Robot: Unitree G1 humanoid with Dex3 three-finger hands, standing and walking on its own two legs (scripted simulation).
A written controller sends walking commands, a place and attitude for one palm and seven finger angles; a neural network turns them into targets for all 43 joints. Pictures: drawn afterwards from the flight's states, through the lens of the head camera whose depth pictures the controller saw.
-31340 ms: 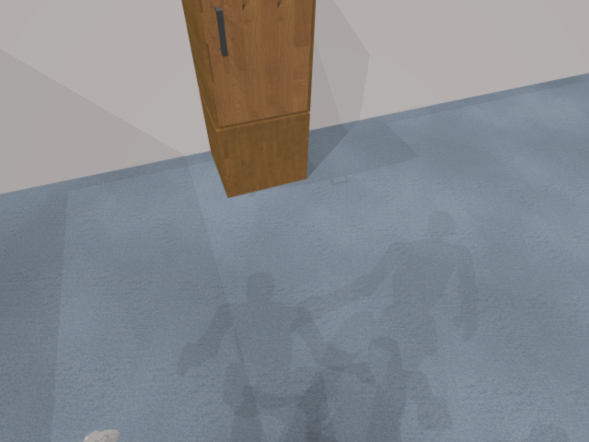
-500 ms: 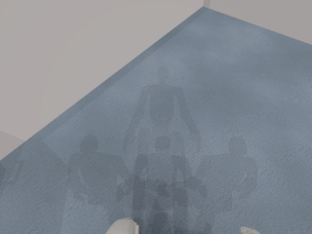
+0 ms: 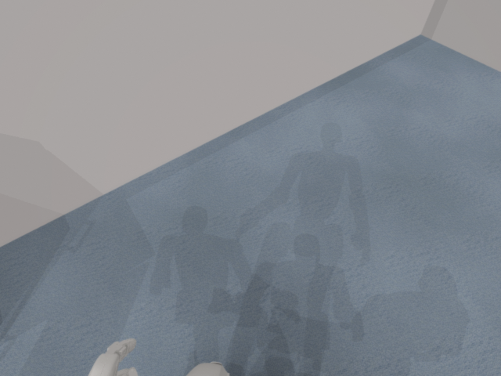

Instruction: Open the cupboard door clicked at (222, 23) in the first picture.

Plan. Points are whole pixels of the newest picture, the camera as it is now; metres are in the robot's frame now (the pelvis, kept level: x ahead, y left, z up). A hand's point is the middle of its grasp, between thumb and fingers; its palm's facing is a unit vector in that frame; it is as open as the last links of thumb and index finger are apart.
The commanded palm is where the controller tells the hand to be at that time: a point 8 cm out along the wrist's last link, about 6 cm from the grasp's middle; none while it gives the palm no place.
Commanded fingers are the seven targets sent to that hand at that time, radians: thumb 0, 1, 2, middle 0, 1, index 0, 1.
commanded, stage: turn to face it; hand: left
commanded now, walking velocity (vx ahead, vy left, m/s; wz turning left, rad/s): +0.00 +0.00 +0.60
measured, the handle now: out of the picture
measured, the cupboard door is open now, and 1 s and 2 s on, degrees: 44 44 44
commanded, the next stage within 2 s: none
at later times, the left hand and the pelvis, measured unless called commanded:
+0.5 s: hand out of the picture +0.01 +0.24 -0.16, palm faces +0.34 -0.91 -0.24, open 7.4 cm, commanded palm none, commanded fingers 0.00 0.90 0.90 -0.20 -0.30 -0.20 -0.30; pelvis +0.01 +0.01 +0.01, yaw +18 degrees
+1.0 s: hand out of the picture -0.01 +0.16 -0.15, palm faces +0.59 -0.78 -0.23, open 7.3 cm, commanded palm none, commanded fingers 0.00 0.90 0.90 -0.20 -0.30 -0.20 -0.30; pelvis +0.04 -0.03 +0.01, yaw +37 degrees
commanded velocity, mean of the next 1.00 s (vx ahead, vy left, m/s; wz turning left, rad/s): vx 0.00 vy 0.00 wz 0.60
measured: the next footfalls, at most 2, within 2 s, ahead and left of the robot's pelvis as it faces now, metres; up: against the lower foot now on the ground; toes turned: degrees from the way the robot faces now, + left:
left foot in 0.30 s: +0.03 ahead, +0.12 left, +0.00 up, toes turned +18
right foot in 0.72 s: +0.12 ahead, -0.12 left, +0.00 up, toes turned +24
